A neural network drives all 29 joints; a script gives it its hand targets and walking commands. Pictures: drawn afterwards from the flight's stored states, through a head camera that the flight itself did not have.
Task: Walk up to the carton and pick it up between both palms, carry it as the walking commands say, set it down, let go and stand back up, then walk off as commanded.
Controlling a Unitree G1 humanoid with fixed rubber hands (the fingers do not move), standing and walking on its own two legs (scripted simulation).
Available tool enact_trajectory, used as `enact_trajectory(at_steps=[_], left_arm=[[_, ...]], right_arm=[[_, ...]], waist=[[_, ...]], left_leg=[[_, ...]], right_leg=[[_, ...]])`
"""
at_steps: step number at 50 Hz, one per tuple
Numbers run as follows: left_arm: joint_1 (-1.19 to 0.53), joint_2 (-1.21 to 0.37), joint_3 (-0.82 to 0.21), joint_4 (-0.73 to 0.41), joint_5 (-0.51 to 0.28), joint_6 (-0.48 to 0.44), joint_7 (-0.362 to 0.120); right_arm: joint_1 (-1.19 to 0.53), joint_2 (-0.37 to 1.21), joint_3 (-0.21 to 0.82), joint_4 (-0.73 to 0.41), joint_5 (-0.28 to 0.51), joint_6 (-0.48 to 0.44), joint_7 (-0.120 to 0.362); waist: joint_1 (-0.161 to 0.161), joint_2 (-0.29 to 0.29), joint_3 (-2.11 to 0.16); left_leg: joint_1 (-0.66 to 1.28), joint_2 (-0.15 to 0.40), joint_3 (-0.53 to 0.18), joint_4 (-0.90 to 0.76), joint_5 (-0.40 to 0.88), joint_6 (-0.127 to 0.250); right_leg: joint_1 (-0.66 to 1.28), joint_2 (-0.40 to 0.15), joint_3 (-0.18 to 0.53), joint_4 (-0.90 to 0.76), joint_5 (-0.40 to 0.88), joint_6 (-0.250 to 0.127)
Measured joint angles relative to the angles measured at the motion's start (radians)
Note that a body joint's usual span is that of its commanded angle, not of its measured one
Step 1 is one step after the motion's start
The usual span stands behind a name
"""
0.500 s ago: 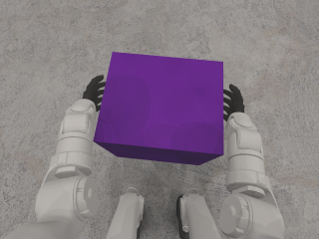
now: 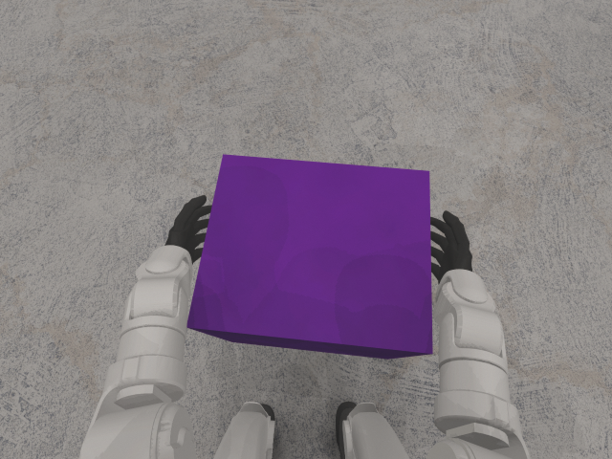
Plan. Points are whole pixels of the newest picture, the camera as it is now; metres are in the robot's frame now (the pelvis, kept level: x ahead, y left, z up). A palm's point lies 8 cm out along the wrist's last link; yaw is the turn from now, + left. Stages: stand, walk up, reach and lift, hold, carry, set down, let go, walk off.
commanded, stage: reach and lift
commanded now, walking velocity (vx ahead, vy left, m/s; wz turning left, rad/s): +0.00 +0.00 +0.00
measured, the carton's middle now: (315, 269) +0.39 +0.00 -0.12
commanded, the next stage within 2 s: none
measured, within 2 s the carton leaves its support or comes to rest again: neither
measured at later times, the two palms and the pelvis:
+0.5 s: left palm (156, 247) +0.37 +0.19 +0.03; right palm (480, 271) +0.34 -0.18 +0.03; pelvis +0.01 +0.00 +0.05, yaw +1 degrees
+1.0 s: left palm (134, 260) +0.33 +0.18 +0.09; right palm (525, 283) +0.32 -0.19 +0.09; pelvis +0.03 +0.00 +0.07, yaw +1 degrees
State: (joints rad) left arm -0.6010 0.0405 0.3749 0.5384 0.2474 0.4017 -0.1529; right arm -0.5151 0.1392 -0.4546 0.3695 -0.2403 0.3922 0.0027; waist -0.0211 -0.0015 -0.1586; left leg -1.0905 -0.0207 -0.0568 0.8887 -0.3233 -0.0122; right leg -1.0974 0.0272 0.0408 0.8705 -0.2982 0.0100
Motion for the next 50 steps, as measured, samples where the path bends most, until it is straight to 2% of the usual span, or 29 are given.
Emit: enact_trajectory(at_steps=[5, 17, 24, 35, 50], left_arm=[[0.052, -0.01, 0.012, -0.008, 0.019, 0.002, -0.015], [0.086, -0.013, 0.006, 0.004, 0.022, 0.014, -0.016], [0.081, -0.017, -0.005, -0.011, 0.041, 0.053, -0.019], [0.259, -0.065, -0.053, -0.128, 0.017, 0.1, 0.005], [0.314, -0.066, -0.087, -0.2, -0.003, 0.195, 0.009]], right_arm=[[0.036, 0.02, 0.001, 0.008, -0.024, 0.003, 0.009], [0.068, 0.03, 0.001, 0.015, -0.039, 0.018, 0.012], [0.075, 0.028, -0.002, 0.006, -0.049, 0.045, 0.018], [0.209, 0.016, 0.058, -0.057, -0.033, 0.097, 0.046], [0.264, 0.01, 0.108, -0.13, -0.025, 0.2, 0.038]], waist=[[-0.012, -0.001, 0.003], [-0.006, 0.008, 0.074], [-0.011, -0.004, 0.096], [-0.015, 0.007, 0.111], [-0.02, 0.008, 0.149]], left_leg=[[0.106, -0.001, -0.009, -0.077, 0.025, -0.004], [0.303, -0.001, -0.015, -0.194, 0.07, -0.001], [0.426, 0.002, -0.015, -0.27, 0.089, 0.002], [0.663, 0.006, -0.01, -0.425, 0.122, 0.007], [0.897, 0.014, -0.015, -0.514, 0.136, 0.004]], right_leg=[[0.105, -0.004, -0.007, -0.069, 0.018, -0.006], [0.306, -0.009, -0.01, -0.188, 0.061, -0.006], [0.432, -0.011, -0.009, -0.271, 0.084, -0.006], [0.671, -0.015, -0.002, -0.43, 0.121, -0.003], [0.906, -0.011, -0.006, -0.522, 0.135, -0.008]])
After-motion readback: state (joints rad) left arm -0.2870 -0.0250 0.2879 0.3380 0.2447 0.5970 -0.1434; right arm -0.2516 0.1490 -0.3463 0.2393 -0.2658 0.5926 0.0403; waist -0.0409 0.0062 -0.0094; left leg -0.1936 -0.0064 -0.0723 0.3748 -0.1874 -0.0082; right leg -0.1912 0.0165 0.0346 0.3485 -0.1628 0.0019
